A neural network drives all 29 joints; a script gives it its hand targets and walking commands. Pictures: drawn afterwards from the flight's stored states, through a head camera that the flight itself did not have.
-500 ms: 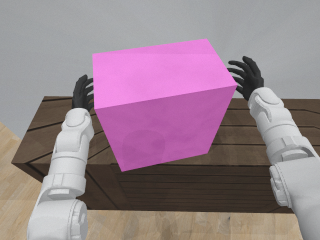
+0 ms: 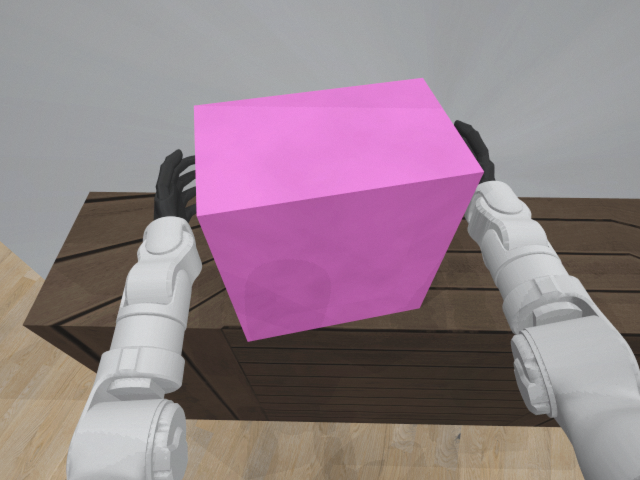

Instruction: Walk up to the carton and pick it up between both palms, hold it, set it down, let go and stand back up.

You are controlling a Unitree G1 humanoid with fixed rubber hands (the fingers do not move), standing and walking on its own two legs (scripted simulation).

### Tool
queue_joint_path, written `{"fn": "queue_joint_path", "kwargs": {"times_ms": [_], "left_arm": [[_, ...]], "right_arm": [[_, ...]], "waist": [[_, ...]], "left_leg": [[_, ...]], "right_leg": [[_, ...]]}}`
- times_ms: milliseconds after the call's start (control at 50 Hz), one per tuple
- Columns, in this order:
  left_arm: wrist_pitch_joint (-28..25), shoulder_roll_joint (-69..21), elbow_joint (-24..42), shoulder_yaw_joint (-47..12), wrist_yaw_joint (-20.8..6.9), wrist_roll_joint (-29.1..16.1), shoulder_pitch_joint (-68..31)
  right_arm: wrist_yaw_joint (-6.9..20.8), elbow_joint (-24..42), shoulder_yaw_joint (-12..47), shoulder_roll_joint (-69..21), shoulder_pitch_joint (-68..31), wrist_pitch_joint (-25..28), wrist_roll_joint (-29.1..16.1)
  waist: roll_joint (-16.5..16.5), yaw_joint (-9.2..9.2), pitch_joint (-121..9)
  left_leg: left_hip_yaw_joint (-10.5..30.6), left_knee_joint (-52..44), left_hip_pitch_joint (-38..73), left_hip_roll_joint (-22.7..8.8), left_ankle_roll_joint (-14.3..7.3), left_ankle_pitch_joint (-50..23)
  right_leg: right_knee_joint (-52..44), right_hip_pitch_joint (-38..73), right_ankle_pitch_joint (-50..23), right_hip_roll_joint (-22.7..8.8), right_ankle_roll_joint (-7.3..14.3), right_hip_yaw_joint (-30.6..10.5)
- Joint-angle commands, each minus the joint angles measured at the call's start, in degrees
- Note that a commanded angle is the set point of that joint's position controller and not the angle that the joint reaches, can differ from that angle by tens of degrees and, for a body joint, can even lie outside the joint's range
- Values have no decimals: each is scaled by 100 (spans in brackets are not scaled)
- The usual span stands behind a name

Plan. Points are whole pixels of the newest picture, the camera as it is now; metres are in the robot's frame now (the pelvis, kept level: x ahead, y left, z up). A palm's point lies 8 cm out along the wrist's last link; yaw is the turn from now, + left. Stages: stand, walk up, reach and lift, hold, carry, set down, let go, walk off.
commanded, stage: reach and lift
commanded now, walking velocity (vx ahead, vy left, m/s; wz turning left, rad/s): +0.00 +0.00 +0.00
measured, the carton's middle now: (325, 224) +0.42 +0.01 +0.06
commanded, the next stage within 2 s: none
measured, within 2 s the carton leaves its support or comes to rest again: leaves its support in 0.98 s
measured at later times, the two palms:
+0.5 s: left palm (180, 215) +0.39 +0.19 +0.11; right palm (473, 182) +0.45 -0.18 +0.11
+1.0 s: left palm (177, 219) +0.38 +0.19 +0.11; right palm (474, 183) +0.44 -0.17 +0.13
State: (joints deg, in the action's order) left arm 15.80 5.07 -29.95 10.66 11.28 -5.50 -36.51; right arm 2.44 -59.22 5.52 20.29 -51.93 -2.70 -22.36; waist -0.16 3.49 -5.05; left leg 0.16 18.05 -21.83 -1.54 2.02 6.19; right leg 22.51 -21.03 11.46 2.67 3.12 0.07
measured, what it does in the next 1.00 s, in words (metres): stands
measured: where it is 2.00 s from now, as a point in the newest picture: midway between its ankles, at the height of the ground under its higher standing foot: outside the picture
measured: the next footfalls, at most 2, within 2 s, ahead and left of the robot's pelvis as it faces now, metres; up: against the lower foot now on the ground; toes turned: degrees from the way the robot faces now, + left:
none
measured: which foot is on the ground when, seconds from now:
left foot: down 0.00-1.00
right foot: down 0.00-1.00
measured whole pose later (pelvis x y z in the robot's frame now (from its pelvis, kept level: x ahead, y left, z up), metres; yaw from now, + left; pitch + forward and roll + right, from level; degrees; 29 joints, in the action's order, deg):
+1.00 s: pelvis +0.00 +0.00 +0.00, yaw +0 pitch +9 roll +1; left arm 10.2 -0.3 -36.4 18.1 9.7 5.7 -37.7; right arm 4.8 -64.1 -5.1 15.4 -51.9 2.4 -6.5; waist -0.2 3.5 -7.8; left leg 0.1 18.0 -21.4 -1.8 2.0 6.0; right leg 22.1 -20.5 11.0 2.9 3.1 0.1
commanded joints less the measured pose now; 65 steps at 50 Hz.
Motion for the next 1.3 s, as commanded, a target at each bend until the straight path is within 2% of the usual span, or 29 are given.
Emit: {"fn": "queue_joint_path", "kwargs": {"times_ms": [0,80,140,200,280,300,320,420,460,480,500,540,580,680,700,720,740,760,800,820,880,1000,1100,1120,1140,1200,1220,1240,1280], "left_arm": [[-363,-531,713,-21,-125,684,-2439],[-349,-575,753,-149,-127,681,-2399],[-377,-591,587,-10,-107,774,-2357],[-383,-695,684,-146,-126,677,-2452],[-353,-795,642,-120,-127,720,-2587],[-313,-811,627,-253,-122,681,-2493],[-350,-794,708,-229,-114,697,-2531],[-369,-888,423,-132,-135,737,-2457],[-465,-1089,738,-330,-176,726,-2653],[-465,-1054,702,-263,-228,732,-2656],[-472,-1051,540,-264,-255,779,-2611],[-490,-1214,250,-205,-350,904,-2623],[-584,-1781,312,-249,-540,966,-2723],[-723,-3132,-6,-428,-1065,1478,-3112],[-681,-3132,-157,-441,-1103,1549,-3057],[-678,-3216,-130,-423,-1124,1624,-2986],[-706,-3307,-35,-606,-1126,1589,-3226],[-674,-3159,-272,-447,-1142,1651,-3121],[-782,-3214,-236,-527,-1145,1616,-3243],[-777,-3186,-416,-444,-1172,1657,-3147],[-875,-3109,-341,-539,-1162,1672,-3379],[-916,-3335,-187,-881,-1055,1459,-3606],[-873,-3371,229,-1178,-1062,1306,-4014],[-824,-3352,-50,-1022,-1062,1323,-3906],[-788,-3401,91,-1197,-1055,1309,-4136],[-774,-3631,445,-1454,-978,1159,-4235],[-775,-3606,604,-1543,-953,1054,-4403],[-725,-3542,370,-1444,-971,1154,-4320],[-619,-3581,670,-1524,-985,1107,-4475]], "right_arm": [[-62,1074,-463,124,-2578,275,545],[-132,1061,-403,70,-2467,208,453],[-173,1131,-339,10,-2576,235,516],[-150,1114,-425,-61,-2601,178,506],[-160,1181,-390,-203,-2722,172,469],[-152,962,-510,-132,-2577,132,479],[-144,1075,-468,-231,-2621,163,521],[-146,1066,-486,-359,-2593,136,664],[-82,1222,-483,-529,-2570,217,763],[-63,1420,-293,-772,-2718,227,713],[-67,1080,-457,-625,-2629,186,741],[-20,903,-491,-879,-2526,185,924],[129,1314,-213,-1684,-2777,290,1074],[647,1123,-206,-3566,-2735,483,1819],[705,965,-393,-3461,-2621,501,1943],[756,1046,-221,-3650,-2649,553,1908],[787,980,-368,-3685,-2617,613,1982],[780,971,-333,-3671,-2697,617,2009],[823,828,-481,-3673,-2743,718,2068],[836,877,-407,-3751,-2760,739,2085],[800,755,-409,-3606,-2851,817,2185],[761,636,-354,-3698,-2877,905,2000],[653,771,-203,-3843,-2897,825,1919],[642,685,-253,-3864,-2882,748,1928],[641,649,-301,-3839,-2995,704,1914],[653,975,-159,-3970,-3139,739,1750],[646,863,-166,-4041,-3060,720,1697],[630,750,-210,-4060,-3115,678,1743],[615,882,-168,-4113,-3066,589,1653]], "waist": [[83,353,-3183],[211,302,-3164],[154,466,-3210],[149,298,-3086],[55,409,-3140],[-5,227,-3067],[8,378,-3121],[202,378,-3035],[29,276,-3341],[141,428,-3310],[136,279,-3012],[258,241,-2868],[285,401,-3316],[323,354,-3392],[308,231,-3137],[287,378,-3233],[229,196,-3338],[402,334,-3174],[317,197,-3248],[364,330,-3193],[425,207,-3230],[155,145,-3289],[231,75,-3337],[332,30,-3128],[119,-63,-3140],[143,53,-3401],[118,-74,-3485],[110,30,-3359],[165,-50,-3476]], "left_leg": [[-174,527,2146,87,-28,-2001],[-194,467,2146,83,-54,-1982],[-212,532,2117,93,-25,-2188],[-137,511,2247,41,-40,-2013],[-138,531,2325,59,-37,-2165],[-131,541,2468,14,7,-2130],[-108,527,2361,22,-10,-2206],[-192,504,2186,50,-80,-1961],[-155,519,2333,30,-11,-2091],[-203,518,2221,69,-70,-2107],[-194,458,2096,68,-55,-1947],[-159,407,2176,46,-94,-1852],[-235,372,2035,95,-146,-1980],[-305,246,1667,103,-195,-1577],[-316,235,1568,110,-192,-1443],[-316,175,1495,133,-202,-1476],[-308,226,1532,121,-164,-1399],[-350,202,1376,139,-204,-1352],[-344,230,1420,122,-202,-1319],[-404,170,1296,125,-244,-1160],[-373,148,1422,125,-200,-1299],[-298,217,1744,119,-124,-1446],[-275,156,1867,141,-148,-1267],[-268,105,1766,163,-158,-1186],[-272,98,1859,155,-116,-1079],[-200,218,2067,126,-76,-1443],[-170,230,2200,109,-50,-1464],[-204,198,2065,148,-96,-1225],[-158,170,2193,119,-74,-1300]], "right_leg": [[-542,668,-2274,60,-383,69],[-531,722,-2445,95,-454,30],[-525,698,-2557,121,-400,0],[-573,569,-2258,97,-398,53],[-634,420,-2136,131,-383,54],[-664,243,-1952,165,-353,116],[-616,386,-2041,116,-365,71],[-630,396,-2052,98,-382,47],[-560,495,-2207,78,-394,68],[-543,678,-2461,30,-451,9],[-571,551,-2325,26,-460,26],[-641,475,-2180,9,-466,27],[-510,894,-2652,-31,-492,-23],[-382,1221,-3063,-181,-555,-43],[-337,1295,-3178,-202,-591,-1],[-305,1438,-3237,-181,-597,23],[-281,1456,-3350,-200,-617,58],[-294,1584,-3401,-219,-627,3],[-301,1554,-3267,-192,-571,54],[-313,1540,-3306,-231,-607,39],[-259,1716,-3455,-175,-624,86],[-422,1516,-3120,-130,-516,177],[-493,1530,-2909,-148,-594,156],[-491,1577,-2844,-140,-603,170],[-511,1443,-2593,-122,-575,189],[-517,1374,-2648,-49,-516,179],[-538,1446,-2734,-58,-502,180],[-586,1456,-2567,-111,-528,141],[-538,1470,-2592,-68,-548,170]]}}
